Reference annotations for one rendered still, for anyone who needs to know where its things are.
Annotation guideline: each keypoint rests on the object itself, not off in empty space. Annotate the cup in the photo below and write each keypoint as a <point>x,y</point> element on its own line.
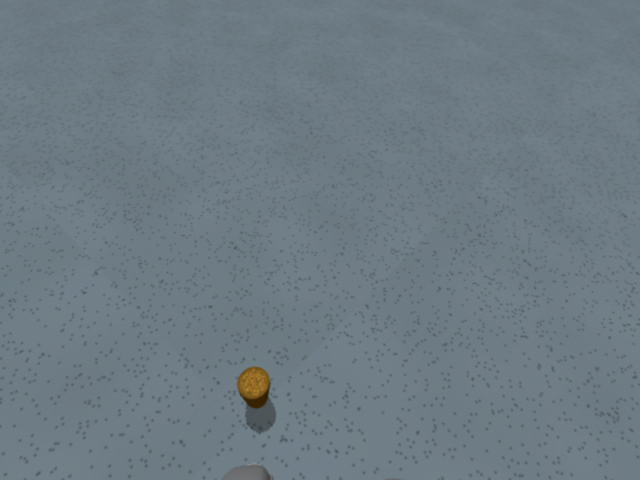
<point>253,385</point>

